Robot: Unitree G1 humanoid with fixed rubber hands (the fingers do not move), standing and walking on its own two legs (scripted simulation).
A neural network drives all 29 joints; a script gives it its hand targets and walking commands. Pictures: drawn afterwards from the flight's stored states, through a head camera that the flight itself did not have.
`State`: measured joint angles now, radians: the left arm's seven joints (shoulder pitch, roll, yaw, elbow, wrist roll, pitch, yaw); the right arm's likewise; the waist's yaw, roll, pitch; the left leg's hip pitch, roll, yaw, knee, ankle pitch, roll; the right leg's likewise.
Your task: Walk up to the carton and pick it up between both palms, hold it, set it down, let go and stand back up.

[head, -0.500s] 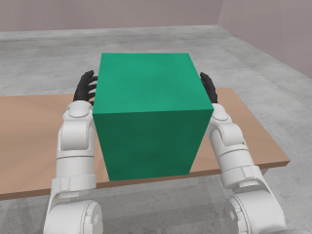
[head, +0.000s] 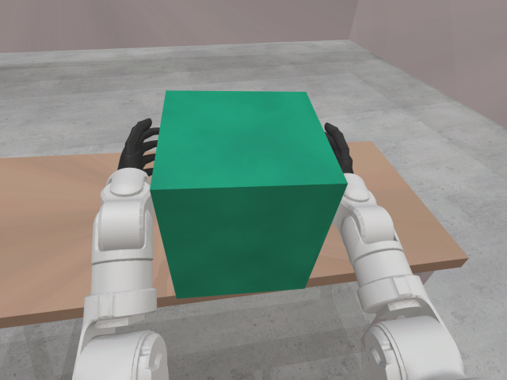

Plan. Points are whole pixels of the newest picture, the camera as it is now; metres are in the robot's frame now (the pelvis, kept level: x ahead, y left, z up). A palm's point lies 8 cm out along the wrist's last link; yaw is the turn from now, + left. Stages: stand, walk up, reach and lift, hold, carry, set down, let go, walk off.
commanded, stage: hold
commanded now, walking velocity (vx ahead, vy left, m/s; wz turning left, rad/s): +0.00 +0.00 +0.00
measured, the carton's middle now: (240, 196) +0.35 +0.00 +0.14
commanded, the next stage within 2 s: set down in 1.10 s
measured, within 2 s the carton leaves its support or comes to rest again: neither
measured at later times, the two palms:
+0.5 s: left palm (131, 171) +0.36 +0.15 +0.19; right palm (335, 174) +0.35 -0.15 +0.18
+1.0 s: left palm (134, 171) +0.36 +0.15 +0.19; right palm (337, 175) +0.35 -0.15 +0.18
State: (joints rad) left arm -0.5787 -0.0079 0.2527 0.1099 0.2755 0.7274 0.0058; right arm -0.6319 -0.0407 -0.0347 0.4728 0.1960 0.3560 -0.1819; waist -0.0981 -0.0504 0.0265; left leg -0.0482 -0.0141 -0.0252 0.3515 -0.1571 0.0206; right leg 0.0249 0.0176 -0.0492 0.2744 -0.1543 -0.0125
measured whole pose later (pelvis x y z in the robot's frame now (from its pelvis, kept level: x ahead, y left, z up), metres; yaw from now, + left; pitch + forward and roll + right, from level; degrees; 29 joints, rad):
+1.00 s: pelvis +0.00 +0.00 +0.00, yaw -1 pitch -8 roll -1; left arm -0.60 -0.01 0.25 0.13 0.29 0.72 0.01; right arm -0.64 -0.04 -0.05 0.50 0.18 0.33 -0.17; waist -0.09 -0.05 0.04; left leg -0.05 -0.01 -0.01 0.35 -0.15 0.02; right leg 0.02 0.02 -0.04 0.28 -0.15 -0.01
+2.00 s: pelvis +0.03 -0.01 +0.00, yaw +1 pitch -6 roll -1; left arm -0.59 -0.02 0.27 0.40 0.30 0.35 -0.01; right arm -0.59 0.02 -0.14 0.71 0.01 -0.06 -0.15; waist -0.03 -0.07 0.07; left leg -0.05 -0.01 -0.02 0.34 -0.18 0.01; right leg 0.03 0.02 -0.07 0.25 -0.18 -0.02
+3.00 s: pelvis +0.04 +0.00 +0.00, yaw -2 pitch +5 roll -1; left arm -0.74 0.02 0.39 0.91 0.29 0.00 0.00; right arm -0.69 0.10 -0.51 0.94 -0.32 -0.23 -0.08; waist 0.05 -0.04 -0.03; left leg -0.24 0.00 0.03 0.32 -0.17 0.02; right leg -0.18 0.01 -0.05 0.25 -0.16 -0.01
